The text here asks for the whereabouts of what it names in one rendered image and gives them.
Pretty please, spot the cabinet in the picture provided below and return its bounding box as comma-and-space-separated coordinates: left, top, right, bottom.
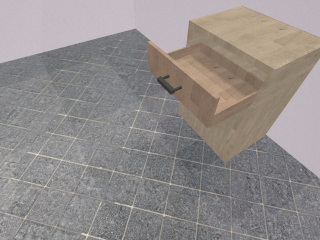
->
178, 6, 320, 163

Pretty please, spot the handle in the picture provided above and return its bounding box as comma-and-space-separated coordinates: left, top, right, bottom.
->
157, 75, 182, 95

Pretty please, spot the drawer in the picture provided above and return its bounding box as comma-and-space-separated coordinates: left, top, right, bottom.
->
147, 41, 264, 128

